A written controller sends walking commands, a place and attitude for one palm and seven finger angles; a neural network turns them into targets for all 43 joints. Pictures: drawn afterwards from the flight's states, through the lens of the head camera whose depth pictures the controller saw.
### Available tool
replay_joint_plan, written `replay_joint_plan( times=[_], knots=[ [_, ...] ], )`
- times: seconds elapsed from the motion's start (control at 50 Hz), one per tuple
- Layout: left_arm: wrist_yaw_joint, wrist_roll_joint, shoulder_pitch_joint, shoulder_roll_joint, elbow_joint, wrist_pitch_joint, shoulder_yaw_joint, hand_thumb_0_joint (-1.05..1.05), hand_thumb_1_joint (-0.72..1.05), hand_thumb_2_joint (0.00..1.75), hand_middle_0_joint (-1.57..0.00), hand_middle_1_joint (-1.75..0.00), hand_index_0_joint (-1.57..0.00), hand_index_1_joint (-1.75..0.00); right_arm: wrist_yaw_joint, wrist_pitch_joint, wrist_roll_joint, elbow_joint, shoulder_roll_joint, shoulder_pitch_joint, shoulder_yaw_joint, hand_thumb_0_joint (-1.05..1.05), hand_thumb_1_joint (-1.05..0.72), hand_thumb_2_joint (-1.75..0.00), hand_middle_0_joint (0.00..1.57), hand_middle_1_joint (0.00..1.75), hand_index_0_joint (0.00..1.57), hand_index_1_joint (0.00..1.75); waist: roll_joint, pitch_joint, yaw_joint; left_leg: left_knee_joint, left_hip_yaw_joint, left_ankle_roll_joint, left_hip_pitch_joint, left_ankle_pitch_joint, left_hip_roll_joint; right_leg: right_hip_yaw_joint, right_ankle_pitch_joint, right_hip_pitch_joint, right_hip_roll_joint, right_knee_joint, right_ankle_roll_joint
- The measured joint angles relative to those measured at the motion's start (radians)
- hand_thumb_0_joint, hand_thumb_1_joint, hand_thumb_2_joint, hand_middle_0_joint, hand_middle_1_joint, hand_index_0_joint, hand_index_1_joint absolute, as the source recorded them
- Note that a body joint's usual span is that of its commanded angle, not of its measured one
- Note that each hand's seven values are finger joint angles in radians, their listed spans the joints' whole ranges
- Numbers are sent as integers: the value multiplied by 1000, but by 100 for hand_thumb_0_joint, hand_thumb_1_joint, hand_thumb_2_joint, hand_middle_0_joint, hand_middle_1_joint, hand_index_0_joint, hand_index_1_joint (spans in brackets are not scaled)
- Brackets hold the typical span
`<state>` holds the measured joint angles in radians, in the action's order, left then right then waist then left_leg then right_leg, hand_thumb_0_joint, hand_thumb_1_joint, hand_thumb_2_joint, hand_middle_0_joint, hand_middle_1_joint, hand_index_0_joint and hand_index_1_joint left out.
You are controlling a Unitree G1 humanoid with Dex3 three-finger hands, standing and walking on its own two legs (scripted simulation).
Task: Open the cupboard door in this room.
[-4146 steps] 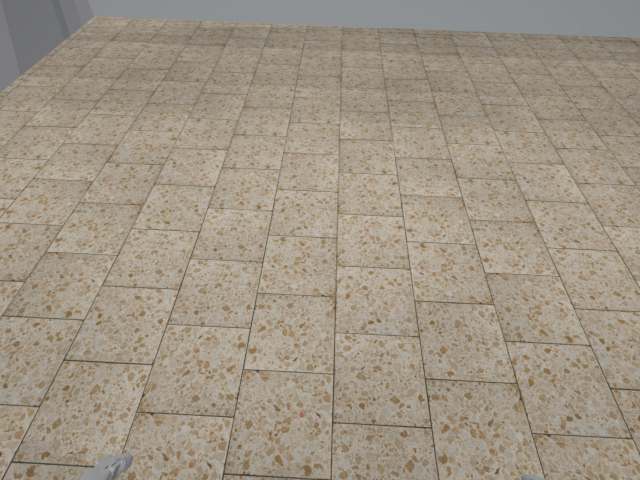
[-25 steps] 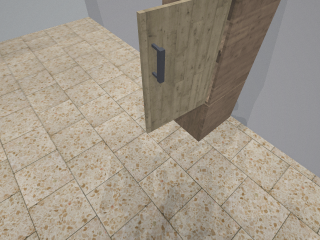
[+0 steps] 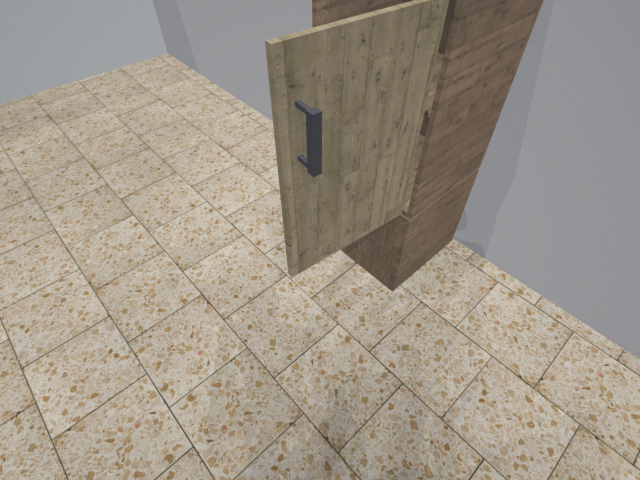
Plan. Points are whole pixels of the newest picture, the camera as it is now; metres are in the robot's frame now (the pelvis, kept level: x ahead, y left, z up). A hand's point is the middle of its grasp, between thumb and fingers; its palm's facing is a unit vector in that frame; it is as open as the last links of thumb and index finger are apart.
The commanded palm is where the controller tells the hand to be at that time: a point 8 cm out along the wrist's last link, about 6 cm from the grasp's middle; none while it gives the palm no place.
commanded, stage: let the arm hang, fingers relaxed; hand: left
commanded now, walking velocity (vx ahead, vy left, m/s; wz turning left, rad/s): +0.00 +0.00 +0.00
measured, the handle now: (307, 138) +0.66 +0.06 +0.07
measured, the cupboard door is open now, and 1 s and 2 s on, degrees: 84 84 84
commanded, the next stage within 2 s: look to check the result in 0.10 s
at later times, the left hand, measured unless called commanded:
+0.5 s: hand out of the picture +0.00 +0.18 -0.17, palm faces +0.03 -0.98 -0.22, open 7.4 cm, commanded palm none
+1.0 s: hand out of the picture +0.06 +0.21 -0.16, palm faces +0.00 -0.96 -0.28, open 7.4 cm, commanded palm none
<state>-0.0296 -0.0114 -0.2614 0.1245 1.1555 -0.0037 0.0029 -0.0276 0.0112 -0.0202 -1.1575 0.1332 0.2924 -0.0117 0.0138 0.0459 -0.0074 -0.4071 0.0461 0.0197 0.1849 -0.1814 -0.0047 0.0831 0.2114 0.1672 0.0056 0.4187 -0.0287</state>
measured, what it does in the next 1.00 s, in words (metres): stands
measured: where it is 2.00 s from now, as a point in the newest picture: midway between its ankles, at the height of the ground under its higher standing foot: outside the picture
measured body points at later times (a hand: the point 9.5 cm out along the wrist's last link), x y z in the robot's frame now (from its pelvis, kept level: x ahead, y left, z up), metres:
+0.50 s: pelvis +0.00 +0.00 +0.00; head +0.02 -0.01 +0.45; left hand +0.00 +0.23 -0.15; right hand +0.00 -0.22 -0.17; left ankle +0.03 +0.11 -0.74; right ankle +0.01 -0.10 -0.74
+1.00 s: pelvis +0.02 -0.01 +0.00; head +0.03 -0.02 +0.45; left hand +0.07 +0.26 -0.14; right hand +0.06 -0.27 -0.15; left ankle +0.03 +0.11 -0.74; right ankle +0.01 -0.10 -0.74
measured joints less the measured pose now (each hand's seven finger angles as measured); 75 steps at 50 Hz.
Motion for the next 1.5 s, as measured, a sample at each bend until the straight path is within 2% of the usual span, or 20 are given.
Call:
replay_joint_plan(
  times=[0.36,1.16,1.5],
  knots=[
    [2,-1,-14,16,4,7,10,1,91,90,-20,-30,-20,-30,-1,-5,2,10,11,-16,9,0,-91,-90,20,30,20,30,12,9,5,6,0,3,0,1,-3,0,0,0,3,-5,3],
    [21,-2,121,139,-20,25,15,1,90,90,-20,-30,-21,-30,14,-14,3,20,151,-157,15,0,-91,-90,20,30,21,30,14,11,6,81,-8,-17,-57,10,10,6,-8,-59,-16,-84,-12],
    [23,-2,135,154,-19,26,10,1,90,90,-20,-30,-21,-30,16,-11,5,24,172,-178,11,0,-91,-90,20,30,21,30,10,10,7,103,-13,-29,-80,9,20,9,-9,-85,-28,-112,-22]
  ],
)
